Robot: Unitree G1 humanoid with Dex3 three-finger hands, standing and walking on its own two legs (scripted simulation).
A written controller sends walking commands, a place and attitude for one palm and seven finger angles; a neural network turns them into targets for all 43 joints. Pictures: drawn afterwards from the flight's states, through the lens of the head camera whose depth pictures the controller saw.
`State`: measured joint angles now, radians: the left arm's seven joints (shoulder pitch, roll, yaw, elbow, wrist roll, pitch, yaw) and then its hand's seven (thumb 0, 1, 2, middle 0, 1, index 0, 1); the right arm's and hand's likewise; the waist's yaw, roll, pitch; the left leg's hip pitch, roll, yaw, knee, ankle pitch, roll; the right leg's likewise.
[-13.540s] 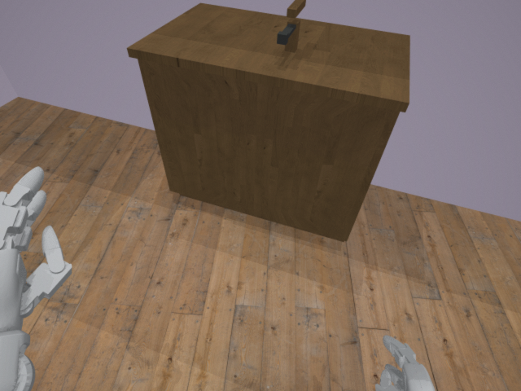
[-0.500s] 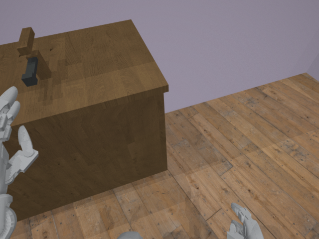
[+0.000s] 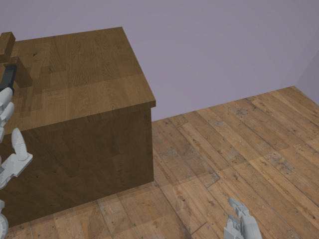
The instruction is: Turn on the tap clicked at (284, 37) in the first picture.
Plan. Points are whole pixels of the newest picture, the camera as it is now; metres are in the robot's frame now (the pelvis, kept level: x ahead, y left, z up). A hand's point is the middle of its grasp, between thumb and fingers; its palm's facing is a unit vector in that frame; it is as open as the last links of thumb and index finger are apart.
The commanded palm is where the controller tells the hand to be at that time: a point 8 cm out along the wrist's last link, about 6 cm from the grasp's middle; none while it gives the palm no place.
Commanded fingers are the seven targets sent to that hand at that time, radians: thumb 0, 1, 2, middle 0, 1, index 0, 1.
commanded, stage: come to a stop and stand still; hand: left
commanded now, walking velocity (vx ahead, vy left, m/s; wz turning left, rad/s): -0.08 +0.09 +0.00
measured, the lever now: (5, 89) +0.44 +0.45 +0.13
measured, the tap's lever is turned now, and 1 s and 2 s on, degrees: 0 0 0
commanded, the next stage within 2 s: look again from close up in 0.98 s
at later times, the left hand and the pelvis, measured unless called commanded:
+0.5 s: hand out of the picture +0.21 +0.29 +0.21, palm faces +0.52 -0.78 -0.36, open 7.4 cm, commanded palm +0.12 +0.28 +0.18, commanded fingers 0.00 0.90 0.90 -0.20 -0.30 -0.20 -0.30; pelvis -0.04 +0.00 +0.00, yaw -1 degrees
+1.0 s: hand (0, 166) +0.20 +0.30 +0.16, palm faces +0.37 -0.85 -0.37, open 7.4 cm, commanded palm +0.14 +0.33 +0.18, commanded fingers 0.00 0.90 0.90 -0.20 -0.30 -0.20 -0.30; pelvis -0.03 +0.05 +0.01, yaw -2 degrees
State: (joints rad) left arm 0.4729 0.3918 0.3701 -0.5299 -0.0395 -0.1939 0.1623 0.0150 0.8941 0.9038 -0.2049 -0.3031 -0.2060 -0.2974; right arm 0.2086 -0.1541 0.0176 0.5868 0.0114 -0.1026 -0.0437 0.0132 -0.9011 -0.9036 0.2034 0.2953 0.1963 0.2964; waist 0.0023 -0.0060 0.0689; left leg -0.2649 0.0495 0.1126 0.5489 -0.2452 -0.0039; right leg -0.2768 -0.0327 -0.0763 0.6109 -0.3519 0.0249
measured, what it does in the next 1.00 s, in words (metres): steps on the spot: left foot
